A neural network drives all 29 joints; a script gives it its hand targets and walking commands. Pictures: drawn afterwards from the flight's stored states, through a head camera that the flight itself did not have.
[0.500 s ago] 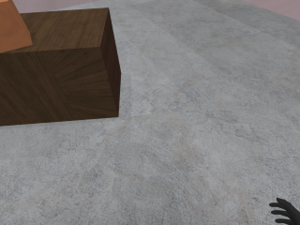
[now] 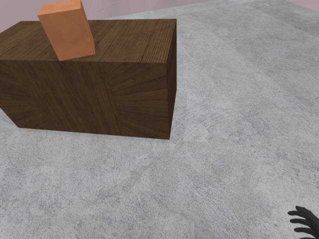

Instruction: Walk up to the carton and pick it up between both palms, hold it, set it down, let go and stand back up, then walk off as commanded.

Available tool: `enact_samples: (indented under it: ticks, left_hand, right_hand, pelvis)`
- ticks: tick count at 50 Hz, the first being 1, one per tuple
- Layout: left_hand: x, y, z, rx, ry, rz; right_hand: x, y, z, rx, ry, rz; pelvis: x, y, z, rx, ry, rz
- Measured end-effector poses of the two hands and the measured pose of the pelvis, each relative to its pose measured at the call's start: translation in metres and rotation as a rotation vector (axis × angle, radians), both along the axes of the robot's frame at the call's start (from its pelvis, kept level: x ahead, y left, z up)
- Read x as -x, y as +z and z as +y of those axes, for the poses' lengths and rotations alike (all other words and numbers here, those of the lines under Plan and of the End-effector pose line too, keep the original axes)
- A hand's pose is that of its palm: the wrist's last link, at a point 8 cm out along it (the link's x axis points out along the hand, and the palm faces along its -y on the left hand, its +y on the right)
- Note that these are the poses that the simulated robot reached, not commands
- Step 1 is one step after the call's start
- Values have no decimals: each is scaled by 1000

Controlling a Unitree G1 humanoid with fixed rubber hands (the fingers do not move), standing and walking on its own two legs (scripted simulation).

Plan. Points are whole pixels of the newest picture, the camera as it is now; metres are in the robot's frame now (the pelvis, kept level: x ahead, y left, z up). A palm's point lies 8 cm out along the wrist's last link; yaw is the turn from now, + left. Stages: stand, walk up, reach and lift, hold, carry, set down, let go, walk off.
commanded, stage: walk up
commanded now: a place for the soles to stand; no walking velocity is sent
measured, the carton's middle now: (70, 30) +1.17 +0.61 +0.06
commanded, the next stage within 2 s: none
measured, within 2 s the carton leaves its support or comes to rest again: neither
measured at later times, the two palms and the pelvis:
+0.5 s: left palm out of the picture +0.14 +0.50 -0.02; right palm (249, 182) +0.31 -0.21 -0.07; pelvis +0.14 +0.11 +0.01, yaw +3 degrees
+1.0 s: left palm out of the picture +0.30 +0.64 -0.03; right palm (194, 158) +0.40 -0.06 -0.09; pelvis +0.27 +0.26 +0.00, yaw +4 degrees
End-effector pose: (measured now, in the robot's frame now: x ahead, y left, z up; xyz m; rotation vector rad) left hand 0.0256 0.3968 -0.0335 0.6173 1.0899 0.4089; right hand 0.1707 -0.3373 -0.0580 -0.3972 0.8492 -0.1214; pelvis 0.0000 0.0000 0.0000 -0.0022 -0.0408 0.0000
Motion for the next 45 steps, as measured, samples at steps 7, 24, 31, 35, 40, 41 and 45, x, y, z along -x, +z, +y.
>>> enact_samples:
  ticks: [7,24,31,35,40,41,45]
  left_hand:
    - [-77,-18,-15,132,-78,-13]
    - [-116,18,90,-14,26,-32]
    - [-155,-7,167,-26,41,35]
    - [-209,-15,167,59,0,-5]
    - [-258,-18,165,114,-72,7]
    - [-266,-18,166,111,-79,-2]
    - [-277,-14,191,59,-73,-36]
  right_hand:
    - [21,2,13,46,-96,113]
    - [-129,-15,113,-20,41,89]
    - [-192,-6,170,34,47,-14]
    - [-177,-4,187,45,-14,58]
    - [-157,-10,200,41,-79,140]
    - [-155,-14,202,39,-84,158]
    - [-171,-31,228,24,-67,205]
  pelvis:
    - [-40,13,25,-7,3,16]
    - [-136,8,99,20,52,11]
    - [-178,-9,166,6,47,10]
    - [-199,3,186,4,37,9]
    - [-228,9,206,1,19,10]
    - [-234,7,210,3,20,11]
    - [-253,-1,227,16,36,5]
